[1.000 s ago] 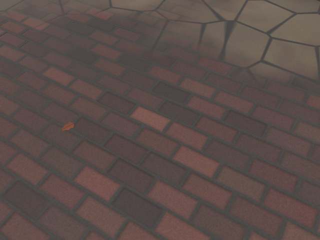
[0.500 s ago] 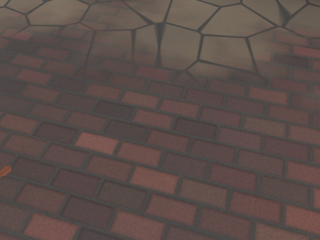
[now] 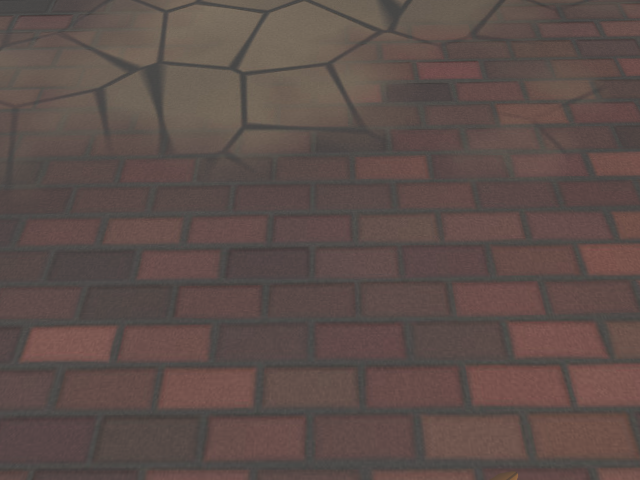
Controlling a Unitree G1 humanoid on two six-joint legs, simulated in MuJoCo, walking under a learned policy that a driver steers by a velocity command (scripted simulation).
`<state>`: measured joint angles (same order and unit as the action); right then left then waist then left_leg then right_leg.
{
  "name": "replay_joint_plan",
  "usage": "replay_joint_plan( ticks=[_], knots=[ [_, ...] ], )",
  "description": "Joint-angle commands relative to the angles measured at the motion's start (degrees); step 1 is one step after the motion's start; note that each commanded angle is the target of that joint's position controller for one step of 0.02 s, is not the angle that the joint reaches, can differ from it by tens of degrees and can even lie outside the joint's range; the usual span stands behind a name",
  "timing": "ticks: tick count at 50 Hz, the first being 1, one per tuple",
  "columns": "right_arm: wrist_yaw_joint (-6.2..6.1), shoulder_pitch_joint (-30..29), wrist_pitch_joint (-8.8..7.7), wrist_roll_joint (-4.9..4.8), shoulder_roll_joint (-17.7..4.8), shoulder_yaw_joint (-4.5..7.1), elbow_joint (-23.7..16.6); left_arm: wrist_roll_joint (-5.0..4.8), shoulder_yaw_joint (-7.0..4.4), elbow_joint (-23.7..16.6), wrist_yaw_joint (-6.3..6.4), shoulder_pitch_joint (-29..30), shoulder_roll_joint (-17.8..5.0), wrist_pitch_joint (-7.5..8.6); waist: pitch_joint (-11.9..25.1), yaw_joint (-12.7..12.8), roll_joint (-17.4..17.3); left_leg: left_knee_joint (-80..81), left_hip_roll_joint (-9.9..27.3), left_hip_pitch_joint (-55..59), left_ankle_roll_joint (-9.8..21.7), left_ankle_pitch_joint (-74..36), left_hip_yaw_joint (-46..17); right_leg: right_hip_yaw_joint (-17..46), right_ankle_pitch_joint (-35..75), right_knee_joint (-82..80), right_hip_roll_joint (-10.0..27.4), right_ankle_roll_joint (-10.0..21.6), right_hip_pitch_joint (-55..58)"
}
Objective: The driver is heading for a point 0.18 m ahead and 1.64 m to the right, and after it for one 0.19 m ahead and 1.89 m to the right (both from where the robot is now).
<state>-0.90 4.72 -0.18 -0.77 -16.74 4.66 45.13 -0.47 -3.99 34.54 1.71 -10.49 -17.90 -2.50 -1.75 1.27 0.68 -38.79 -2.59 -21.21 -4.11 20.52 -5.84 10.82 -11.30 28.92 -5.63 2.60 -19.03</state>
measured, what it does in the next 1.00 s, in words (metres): walks ahead, turning right: left foot, then right foot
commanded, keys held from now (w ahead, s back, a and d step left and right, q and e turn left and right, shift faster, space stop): e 0.52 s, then w+e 0.48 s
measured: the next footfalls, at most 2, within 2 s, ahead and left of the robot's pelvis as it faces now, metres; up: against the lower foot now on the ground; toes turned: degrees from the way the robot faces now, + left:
left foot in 0.06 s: +0.05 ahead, +0.14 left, +0.00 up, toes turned -8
right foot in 0.48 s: +0.00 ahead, -0.14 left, +0.00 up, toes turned -19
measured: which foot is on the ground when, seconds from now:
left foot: up 0.00-0.04, down 0.06-0.48, up 0.50-0.96, down 0.98-1.00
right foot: down 0.00-0.06, up 0.08-0.46, down 0.48-0.98, up 1.00-1.00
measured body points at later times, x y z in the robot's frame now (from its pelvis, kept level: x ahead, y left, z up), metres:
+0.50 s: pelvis -0.01 -0.02 -0.01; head +0.02 -0.04 +0.44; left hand +0.23 +0.21 -0.08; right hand +0.04 -0.33 -0.12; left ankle +0.01 +0.14 -0.74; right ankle -0.04 -0.12 -0.74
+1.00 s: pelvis +0.10 -0.05 -0.01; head +0.11 -0.06 +0.44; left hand +0.32 +0.16 -0.11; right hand +0.11 -0.39 -0.08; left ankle +0.21 +0.02 -0.74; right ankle -0.04 -0.12 -0.73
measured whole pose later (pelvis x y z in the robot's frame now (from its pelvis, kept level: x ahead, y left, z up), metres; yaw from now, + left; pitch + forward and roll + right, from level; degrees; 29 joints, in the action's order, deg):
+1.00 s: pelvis +0.10 -0.05 -0.01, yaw -35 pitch +2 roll +1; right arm 1.3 5.2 -6.5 -0.6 -17.8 4.0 41.8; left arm -1.2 -4.0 37.8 0.9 -22.1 -18.3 0.5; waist 1.0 2.8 0.9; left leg -27.1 -2.3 -19.0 0.3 9.7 -2.6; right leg 14.6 -24.8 34.2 -4.8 2.2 -10.1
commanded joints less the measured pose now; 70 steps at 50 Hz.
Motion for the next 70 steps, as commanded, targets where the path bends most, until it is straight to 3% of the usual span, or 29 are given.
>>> replay_joint_plan(
  ticks=[1, 2, 3, 4, 5, 6, 7, 9, 12, 16, 23, 24, 25, 26, 27, 28, 30, 34, 43, 47, 48, 49, 50, 51, 52, 53, 56, 66, 70],
  knots=[
    [0.70, 1.57, -1.61, -0.18, -5.80, 1.50, -3.30, -0.73, -2.95, -4.33, 0.05, 1.93, -9.67, 0.09, 7.62, -1.51, 8.58, 10.11, -0.38, 2.07, 1.38, -3.26, 0.58, 19.24, 16.38, -4.59, 13.50, 8.84, 10.27],
    [0.85, 3.74, -1.78, -0.04, -6.09, 1.75, -2.64, -1.21, -2.87, -4.57, 0.18, 2.87, -9.37, -0.13, 7.73, -2.90, 7.92, 17.15, 0.28, 7.06, 2.29, -9.76, 1.30, 18.37, 14.03, -3.18, 11.73, 6.99, 8.13],
    [0.70, 5.47, -1.69, 0.54, -8.59, 2.48, -2.32, -1.14, -2.49, -4.68, 0.29, 1.72, -7.73, -0.18, 8.68, -2.61, 4.43, 19.65, 6.25, 14.05, 4.56, -14.64, -2.49, 15.66, 5.04, 0.78, 8.83, 4.12, 2.81],
    [0.20, 4.38, -1.06, 1.33, -11.91, 2.91, -3.26, -0.21, -1.62, -3.96, 0.03, -2.62, -4.15, -0.13, 9.09, 0.64, -9.57, 20.79, 18.50, 19.58, 9.74, -24.31, -13.57, 5.35, -16.17, 14.09, 0.90, 0.50, -5.49],
    [0.44, 3.80, -0.97, 3.12, -12.98, 3.01, -3.35, -0.56, -3.04, -5.66, 0.05, -1.49, -8.40, 0.47, 5.52, 0.20, -17.60, 22.10, 25.77, 14.34, 19.13, -29.65, -23.85, -1.02, -27.14, 25.13, -2.60, -2.53, -14.46],
    [0.20, 0.64, -1.19, 2.63, -9.86, 2.21, -5.00, 0.01, -4.23, -4.26, 0.06, -2.46, -12.14, 0.68, 4.44, 0.63, -11.34, 21.72, 25.19, 13.12, 19.96, -28.33, -20.19, -0.12, -23.31, 34.02, 1.40, -4.31, -14.74],
    [-0.17, -1.99, -1.08, 1.93, -7.17, 1.50, -5.48, -0.24, -4.68, -2.94, -0.06, -2.97, -12.41, 0.40, 3.60, 1.36, -8.80, 20.83, 21.01, 12.55, 17.19, -26.10, -14.02, -0.78, -19.20, 37.16, 1.91, -5.23, -14.94],
    [-0.81, -2.80, -0.76, 0.75, -6.00, 0.89, -5.99, -0.30, -4.02, -1.76, -0.02, -3.93, -9.21, -0.67, 2.58, 0.69, -7.85, 20.10, 17.32, 14.06, 15.40, -25.53, -7.71, -2.00, -14.21, 41.92, 2.46, -7.25, -17.25],
    [-1.64, 0.86, 0.18, 1.38, -6.86, 0.92, -5.43, -1.23, -2.82, -3.82, -0.48, 0.05, -6.35, -0.61, 2.62, -2.02, -9.26, 20.74, 16.12, 17.58, 16.44, -28.07, -2.50, -6.35, -11.20, 36.75, 4.27, -8.76, -18.55],
    [-1.43, 2.34, 0.99, 1.28, -9.75, 1.84, -5.42, -0.58, -1.68, -5.70, -1.18, 2.57, -4.74, -0.45, 4.57, -4.01, -10.37, 20.40, 18.51, 20.27, 17.26, -29.80, 0.30, -9.29, -11.97, 24.99, 7.58, -9.06, -13.70],
    [0.08, 0.67, 0.76, -1.41, -11.39, 2.48, -5.03, -0.59, -2.52, -4.85, -2.40, -3.28, -5.89, -1.12, 5.16, -0.13, -9.83, 12.79, 19.26, 14.30, 12.30, -26.89, 6.06, -15.02, -1.17, -0.64, 5.65, -2.88, 4.38],
    [0.34, 4.03, 0.47, -1.15, -9.06, 1.89, -3.66, -0.42, -3.37, -4.11, -1.89, -5.65, -7.69, -1.06, 6.09, 0.34, -5.14, 6.23, 16.80, 9.49, 8.44, -20.58, 9.45, -12.50, 6.27, -5.91, 5.38, -0.75, 12.00],
    [0.54, 4.88, 0.36, 1.55, -5.33, 0.73, -4.69, -0.53, -5.02, -4.79, -0.97, -7.73, -14.10, -0.77, 6.97, -0.35, 10.68, -10.54, 10.51, -4.94, 2.56, 0.90, 14.85, 5.37, 26.56, -8.08, 17.82, 4.06, 22.33],
    [0.01, 0.05, 0.17, 2.39, -4.82, 0.30, -8.16, 1.35, -4.91, -6.53, -1.34, -6.47, -17.00, 0.54, 8.14, 0.72, 17.80, -23.61, 2.85, -16.22, -0.10, 19.09, 9.04, 20.68, 35.62, -7.67, 28.92, 16.72, 20.00],
    [-0.26, -2.11, 0.13, 1.42, -7.83, 1.22, -8.30, 1.61, -4.20, -5.80, -1.90, -8.20, -13.27, 1.90, 10.55, 3.49, 10.26, -29.81, 4.22, -17.21, 0.46, 17.31, 3.20, 18.71, 21.45, -10.18, 26.85, 18.08, 19.65],
    [0.05, -1.87, -0.10, 0.32, -8.51, 1.61, -8.28, 0.73, -3.54, -4.39, -1.92, -7.81, -11.41, 2.82, 8.22, 1.91, 8.58, -28.98, 5.69, -18.60, 2.07, 11.37, 1.97, 15.38, 3.47, -11.93, 23.02, 14.51, 18.52],
    [0.26, -1.68, -0.59, 0.51, -9.44, 2.20, -7.23, -0.78, -2.52, -4.18, -1.38, -4.77, -8.87, 3.15, 3.45, 0.75, 7.32, -23.30, 6.96, -20.10, 2.83, 1.92, 1.85, 14.32, -18.76, -15.89, 19.16, 10.52, 15.36],
    [1.20, -1.64, -2.87, 0.57, -8.04, 1.95, -6.36, 0.44, -1.98, -4.39, -0.35, -5.29, -8.59, 4.22, 2.17, 0.07, 7.51, -14.19, 4.67, -17.32, 2.20, -8.22, 2.56, 12.47, -14.94, -18.68, 16.40, 9.92, 14.31],
    [2.60, -6.40, -5.60, -0.32, -6.56, 0.67, -7.55, -0.95, -2.75, -1.49, -0.56, -8.76, -10.84, 4.32, -0.02, 2.19, 7.45, 6.62, 1.69, -6.83, 1.31, -10.01, 1.39, 15.04, -13.52, -15.36, 14.81, 10.21, 8.20],
    [2.52, -1.10, -6.91, -0.77, -7.87, 1.32, -6.50, -0.92, -2.07, -1.21, -0.90, -7.38, -8.80, 3.85, 0.97, -1.32, 7.49, 13.03, 1.20, 5.44, 3.54, -11.27, 2.18, 17.87, -13.61, -10.61, 12.67, 8.33, 4.77],
    [2.22, 2.78, -7.11, -0.47, -8.36, 1.73, -5.51, -0.84, -1.46, -1.19, -0.85, -7.19, -6.85, 3.78, 2.24, -3.41, 6.89, 14.95, 2.19, 12.38, 4.47, -11.66, 2.19, 16.54, -13.14, -6.78, 10.53, 6.74, 1.77],
    [1.68, 10.04, -7.23, 0.21, -10.46, 2.43, -4.33, -0.47, -0.38, -1.59, -0.80, -6.54, -3.50, 3.91, 6.07, -6.58, 2.97, 15.86, 8.92, 23.49, 7.13, -7.75, -4.31, 12.31, -16.28, 4.08, 7.34, 4.02, -4.97],
    [1.31, 15.64, -6.77, 1.52, -15.81, 3.36, -3.58, -0.96, 0.69, -3.67, -0.74, -8.57, 0.14, 4.39, 10.37, -6.01, -11.09, 22.07, 21.36, 34.70, 13.86, 8.92, -24.35, 1.90, -23.78, 23.03, -0.28, 0.07, -18.51],
    [1.92, 15.98, -6.47, 1.20, -15.40, 3.50, -2.61, -2.15, -0.26, -4.37, -0.40, -9.20, -4.79, 4.92, 7.10, -5.19, -14.82, 26.38, 26.63, 32.25, 17.76, 22.70, -37.88, 0.18, -23.10, 33.55, 2.85, -1.03, -27.55],
    [1.76, 13.21, -6.27, 0.54, -11.27, 2.37, -3.60, -2.02, -1.18, -3.26, -0.37, -7.49, -8.18, 4.80, 1.86, -5.27, -10.79, 26.60, 24.78, 28.41, 16.64, 22.01, -32.33, 0.18, -18.22, 37.81, 5.74, -1.39, -29.94],
    [1.46, 11.23, -5.99, 0.51, -8.63, 1.56, -4.15, -1.45, -1.40, -2.47, -0.52, -6.46, -8.32, 4.56, -0.60, -4.81, -8.86, 26.62, 21.65, 25.72, 14.68, 15.19, -24.88, -0.97, -13.68, 38.76, 7.00, -1.79, -29.57],
    [0.67, 9.44, -5.67, 1.25, -5.92, 0.41, -3.95, -1.14, -1.10, -2.71, -1.55, -4.06, -5.47, 4.57, -1.98, -3.78, -7.84, 28.62, 16.97, 19.85, 12.45, -3.35, -10.20, -2.87, -5.19, 37.48, 10.16, -2.37, -26.37],
    [0.26, 13.51, -4.99, 0.33, -9.81, 0.66, -0.40, -0.88, 1.24, -6.93, -4.48, 8.72, -0.12, 5.31, -4.30, -6.67, -4.22, 30.28, 15.80, 19.64, 12.33, -25.87, 9.85, -11.44, 12.13, 12.98, 10.01, -2.81, -21.12],
    [0.02, 14.76, -3.68, -0.52, -12.76, 1.34, 0.46, -0.92, 0.00, -7.91, -5.66, 8.86, -2.86, 5.22, -1.60, -3.77, -6.00, 22.03, 17.56, 26.08, 10.48, -52.99, 14.14, -15.80, 5.43, 7.43, 5.54, 1.61, -13.26]
  ],
)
